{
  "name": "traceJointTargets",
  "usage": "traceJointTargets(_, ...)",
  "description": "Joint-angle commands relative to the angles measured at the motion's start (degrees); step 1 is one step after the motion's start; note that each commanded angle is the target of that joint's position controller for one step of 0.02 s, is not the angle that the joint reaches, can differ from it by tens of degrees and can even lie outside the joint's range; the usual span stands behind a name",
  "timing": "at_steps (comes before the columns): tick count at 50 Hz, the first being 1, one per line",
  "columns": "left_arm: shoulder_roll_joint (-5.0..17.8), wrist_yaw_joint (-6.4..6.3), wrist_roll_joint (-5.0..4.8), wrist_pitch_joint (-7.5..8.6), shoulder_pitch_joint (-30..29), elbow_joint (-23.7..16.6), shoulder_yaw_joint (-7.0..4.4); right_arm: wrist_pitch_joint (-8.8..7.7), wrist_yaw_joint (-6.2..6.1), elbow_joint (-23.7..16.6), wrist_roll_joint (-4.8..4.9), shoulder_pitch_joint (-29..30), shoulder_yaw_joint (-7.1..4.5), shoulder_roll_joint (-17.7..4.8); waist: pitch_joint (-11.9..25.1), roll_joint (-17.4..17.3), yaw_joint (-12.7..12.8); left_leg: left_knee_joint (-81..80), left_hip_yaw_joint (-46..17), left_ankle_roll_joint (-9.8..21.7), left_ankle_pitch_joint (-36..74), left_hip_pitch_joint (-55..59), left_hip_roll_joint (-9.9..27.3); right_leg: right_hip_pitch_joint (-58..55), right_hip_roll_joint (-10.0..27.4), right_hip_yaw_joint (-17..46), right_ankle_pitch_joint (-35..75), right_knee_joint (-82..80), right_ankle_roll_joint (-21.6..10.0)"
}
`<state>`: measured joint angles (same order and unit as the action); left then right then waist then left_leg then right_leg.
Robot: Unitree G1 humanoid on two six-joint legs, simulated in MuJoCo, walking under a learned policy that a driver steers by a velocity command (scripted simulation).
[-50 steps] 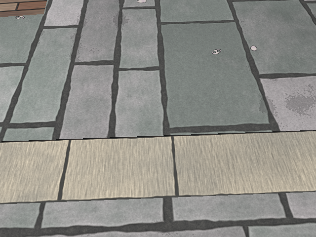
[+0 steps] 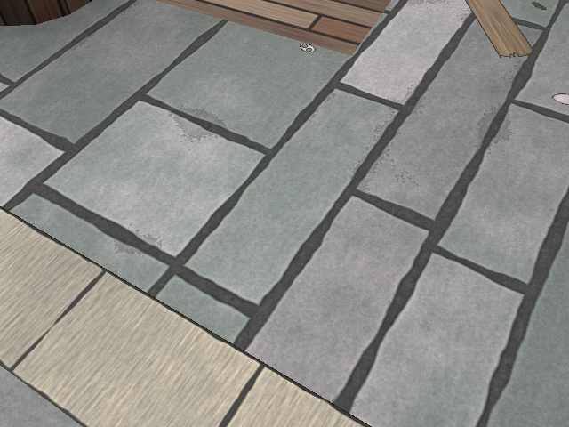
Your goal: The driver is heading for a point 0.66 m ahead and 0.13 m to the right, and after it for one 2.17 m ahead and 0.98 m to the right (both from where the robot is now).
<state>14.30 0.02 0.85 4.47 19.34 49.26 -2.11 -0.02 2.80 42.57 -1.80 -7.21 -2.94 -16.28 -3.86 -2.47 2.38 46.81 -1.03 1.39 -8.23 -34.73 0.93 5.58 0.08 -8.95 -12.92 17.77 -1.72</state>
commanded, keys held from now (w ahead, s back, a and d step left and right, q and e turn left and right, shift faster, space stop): no key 0.86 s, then w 0.14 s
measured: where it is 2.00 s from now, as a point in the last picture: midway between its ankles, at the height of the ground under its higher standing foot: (304, 351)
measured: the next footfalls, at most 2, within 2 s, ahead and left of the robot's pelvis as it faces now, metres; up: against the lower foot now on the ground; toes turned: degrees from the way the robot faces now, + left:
left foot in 0.12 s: +0.19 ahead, +0.10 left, +0.00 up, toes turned +1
right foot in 0.46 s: +0.12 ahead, -0.11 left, +0.00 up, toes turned +2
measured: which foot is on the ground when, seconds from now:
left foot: up 0.00-0.10, down 0.12-1.00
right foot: down 0.00-0.12, up 0.14-0.44, down 0.46-1.00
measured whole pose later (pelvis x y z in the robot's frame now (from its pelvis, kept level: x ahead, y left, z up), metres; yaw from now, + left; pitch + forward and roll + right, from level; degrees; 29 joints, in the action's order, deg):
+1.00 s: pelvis +0.12 +0.00 +0.00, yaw +2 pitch -1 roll +0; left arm 10.0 -1.8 0.8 0.2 20.1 61.5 -1.1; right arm 0.3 -0.9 63.1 -1.2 -17.0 -1.1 -10.3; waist 1.0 0.5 0.3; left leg 30.3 -0.1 3.4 -18.6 -16.1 -2.3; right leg 6.5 -1.4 0.1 -19.4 24.9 -2.9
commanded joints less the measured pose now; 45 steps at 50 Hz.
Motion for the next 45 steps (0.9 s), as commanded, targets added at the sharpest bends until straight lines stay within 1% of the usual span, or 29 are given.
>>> traceJointTargets(1,7.81,-0.04,-0.34,0.33,-1.83,-2.92,-1.56,-0.47,0.17,-2.65,-0.2,-1.08,0.65,-0.54,5.03,10.02,-1.79,-8.75,3.19,0.19,3.74,11.38,-1.9,2.1,11.7,2.69,41.44,-0.3,-6.15)
traceJointTargets(3,8.75,-0.27,-0.57,-0.31,-0.88,-2.09,-1.91,-0.77,-0.25,-2.64,-0.49,-1.18,0.5,-1.6,5.26,9.9,-1.86,-12.88,2.77,1.51,1.77,13.38,-2.05,-0.27,13.1,4.23,40.6,3.25,-5.72)
traceJointTargets(4,9.01,-0.5,-0.72,-0.7,-0.82,-1.76,-2.0,-1.17,-0.53,-2.06,-0.82,-2.79,0.33,-2.12,5.67,9.17,-2.67,-16.33,2.44,2.42,2.12,15.96,-2.37,-0.77,13.04,4.54,39.27,6.69,-5.17)
traceJointTargets(5,8.89,-0.63,-0.87,-1.17,-0.53,-1.45,-1.98,-1.92,-0.86,-0.48,-1.4,-6.61,0.07,-2.68,7.38,6.36,-4.43,-21.99,2.38,3.35,6.52,21.64,-3.19,-0.17,11.23,3.52,35.74,13.43,-3.98)
traceJointTargets(6,7.83,-0.68,-0.62,-1.28,2.36,-1.63,-1.66,-2.77,-1.31,0.39,-2.13,-9.77,-0.56,-5.81,10.86,0.87,-4.86,-22.96,-2.51,4.64,24.12,30.19,2.41,4.29,8.47,1.57,24.26,21.66,-1.84)
traceJointTargets(7,2.34,-0.52,-0.69,-1.56,7.38,-3.36,-0.17,-2.99,-1.92,-0.36,-2.2,-12.38,-1.09,-9.45,18.26,-10.7,-3.39,-17.25,-19.16,11.79,57.61,44.8,20.18,16.52,2.89,0.03,-14.76,36.32,0.36)
traceJointTargets(8,3.23,-0.86,-1.31,-3.58,7.72,-1.51,-0.08,-2.37,-2.8,0.3,1.76,-13.33,-0.47,-6.47,25.53,-9.29,-5.29,-19.21,-22.83,18.5,55.38,42.67,22.66,15.45,-0.03,7.55,-26.24,41.07,0.71)
traceJointTargets(9,5.12,-0.77,-0.85,-4.65,4.81,-1.52,-0.58,-1.76,-3.18,0.38,2.23,-10.73,-0.02,-4.96,19.74,-4.9,-4.41,-22.76,-19.8,17.98,43.84,38.03,19.51,17.24,1.07,9.74,-24.84,43.41,1.11)
traceJointTargets(10,4.71,-0.67,-0.41,-4.95,1.23,-1.99,-0.55,-1.42,-3.65,0.44,1.7,-7.11,0.69,-3.39,13.31,-4.0,-3.58,-25.67,-17.43,16.04,35.56,32.55,16.85,18.83,1.54,10.06,-22.39,42.12,1.21)
traceJointTargets(11,4.18,-0.81,-0.09,-5.21,0.03,-1.58,-0.44,-1.2,-4.08,0.58,1.11,-4.23,1.29,-1.99,9.08,-3.01,-2.07,-27.77,-14.7,13.71,31.46,27.97,14.29,18.01,2.5,10.56,-19.13,38.98,1.6)
traceJointTargets(12,4.03,-0.89,0.25,-5.72,1.01,-0.81,-0.41,-1.1,-4.45,0.58,1.02,-2.16,1.43,-1.62,7.51,-4.02,-0.58,-29.27,-11.78,11.94,28.94,23.81,12.15,14.9,2.76,10.34,-16.5,35.98,2.01)
traceJointTargets(13,3.78,-0.98,0.42,-6.2,2.7,0.56,-0.39,-1.09,-4.45,0.86,0.64,-1.57,1.45,-1.67,8.05,-3.92,-0.08,-29.6,-10.04,11.01,27.66,22.17,10.88,12.07,1.73,9.39,-14.86,34.7,2.14)
traceJointTargets(14,3.47,-1.07,0.33,-6.53,3.4,1.26,-0.38,-1.26,-4.31,1.31,0.5,-1.84,1.43,-1.72,9.02,-3.23,0.03,-29.8,-9.35,10.74,25.69,21.86,10.32,10.37,1.18,9.13,-14.27,32.9,2.18)
traceJointTargets(16,2.43,-1.34,0.03,-7.05,2.37,1.77,-0.18,-1.4,-4.06,2.38,0.48,-1.81,1.28,-2.04,9.14,-3.2,-0.23,-30.84,-9.03,10.39,16.55,20.73,9.61,8.49,0.87,8.92,-13.35,27.55,2.23)
traceJointTargets(19,2.12,-1.77,0.06,-7.58,0.32,2.31,-0.08,-0.78,-3.93,3.96,0.31,-1.75,1.0,-2.31,7.56,-4.8,-1.14,-32.93,-10.62,9.6,-2.0,17.74,8.99,6.09,0.32,8.3,-9.66,20.5,1.84)
traceJointTargets(21,1.32,-1.78,0.3,-7.24,1.77,3.67,0.13,0.0,-3.98,4.73,0.84,-0.78,0.8,-2.53,5.81,-3.74,0.11,-33.26,-11.07,7.48,-13.78,13.36,7.93,1.26,-0.34,7.08,-3.2,11.88,0.7)
traceJointTargets(22,1.7,-1.77,0.69,-6.8,1.77,3.96,0.19,0.28,-4.04,5.44,1.05,-1.84,0.85,-2.06,4.36,-1.98,0.12,-33.63,-11.42,5.16,-18.68,10.74,7.29,-0.81,0.69,8.71,-0.86,7.05,-0.16)
traceJointTargets(23,3.16,-1.85,1.33,-6.08,1.86,3.88,0.16,0.38,-3.97,5.97,1.14,-2.93,1.01,-1.09,2.99,0.83,-0.43,-32.02,-11.04,2.73,-19.41,9.29,6.0,-0.87,5.07,14.09,-2.7,2.76,-1.25)
traceJointTargets(24,5.47,-1.79,0.79,-5.54,-0.93,3.53,-0.19,0.64,-3.81,6.33,1.75,-4.18,0.85,-0.43,-0.26,6.02,-2.94,-30.63,-6.49,1.16,-15.17,12.16,1.55,8.0,8.08,18.77,-10.67,-0.27,-2.61)
traceJointTargets(25,3.85,-1.54,0.31,-4.94,-2.95,3.81,0.23,0.65,-3.58,7.5,1.65,-3.79,0.88,-0.21,-1.07,8.08,-3.31,-27.49,-4.67,0.75,-7.35,20.71,0.22,15.87,9.02,20.44,-15.82,-4.0,-2.57)
traceJointTargets(26,3.18,-1.51,0.23,-4.29,-4.56,3.95,0.51,0.41,-3.4,8.4,1.28,-4.72,0.91,0.22,-0.48,9.12,-4.39,-26.09,-4.52,0.93,-2.91,25.76,0.53,18.38,8.59,20.05,-16.01,-5.52,-1.6)
traceJointTargets(28,3.35,-1.74,-0.08,-3.64,-4.7,4.64,0.42,-0.16,-3.36,10.47,0.95,-6.56,0.6,-0.86,0.97,8.23,-4.64,-26.15,-5.32,1.52,-0.43,27.95,1.7,16.12,6.78,17.78,-11.56,-4.86,-0.51)
traceJointTargets(29,3.07,-1.83,-0.22,-3.5,-3.91,5.21,0.44,-0.44,-3.4,11.26,0.85,-6.94,0.59,-1.04,1.29,7.03,-4.29,-26.73,-5.87,1.74,-0.3,27.03,2.2,13.95,6.25,16.95,-9.14,-3.9,-0.56)
traceJointTargets(31,2.53,-1.87,-0.28,-3.6,-2.1,6.31,0.43,-0.72,-3.61,12.73,1.05,-7.06,0.75,-0.7,1.18,4.74,-3.33,-28.01,-6.36,1.73,-1.28,24.52,2.54,10.49,5.64,15.93,-6.27,-2.34,-0.99)
traceJointTargets(33,2.04,-1.9,-0.16,-3.78,-0.84,7.29,0.48,-0.72,-3.83,13.95,1.2,-7.06,0.91,-0.31,0.74,3.42,-2.74,-28.86,-6.5,1.47,-1.94,23.27,2.59,9.1,5.44,15.53,-5.2,-1.65,-1.36)
traceJointTargets(38,1.53,-2.01,-0.17,-3.79,0.25,9.14,0.62,-0.65,-4.24,16.77,1.23,-8.29,1.21,0.17,0.85,2.17,-2.43,-29.15,-6.51,1.33,-0.94,23.64,2.78,7.95,5.23,15.0,-3.02,-0.98,-1.64)
traceJointTargets(43,0.59,-2.15,-0.2,-3.68,0.75,10.75,1.0,-0.55,-4.54,19.04,1.28,-9.47,1.48,0.67,0.86,2.2,-2.62,-28.67,-6.34,1.43,0.91,24.57,3.01,7.39,5.07,14.64,-0.8,-0.7,-1.62)
traceJointTargets(44,0.51,-2.12,-0.11,-3.7,1.68,11.26,1.01,-0.47,-4.55,19.51,1.25,-10.01,1.55,0.87,1.92,2.39,-2.48,-28.43,-5.95,1.6,-3.33,24.81,2.39,7.03,4.62,14.53,-5.48,-1.14,-1.81)
traceJointTargets(45,1.29,-2.08,0.03,-3.84,2.27,11.51,0.65,-0.3,-4.55,19.55,1.22,-9.94,1.35,0.43,1.3,2.99,-2.33,-27.02,-5.16,2.08,-9.44,23.56,1.19,7.66,3.99,14.66,-12.43,-1.06,-2.43)
Keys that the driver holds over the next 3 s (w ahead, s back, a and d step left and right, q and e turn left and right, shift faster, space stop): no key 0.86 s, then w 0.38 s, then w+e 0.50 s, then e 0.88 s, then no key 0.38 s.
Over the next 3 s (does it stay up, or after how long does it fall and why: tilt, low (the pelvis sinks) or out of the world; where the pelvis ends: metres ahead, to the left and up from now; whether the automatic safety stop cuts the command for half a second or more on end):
stays up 0.65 -0.03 -0.01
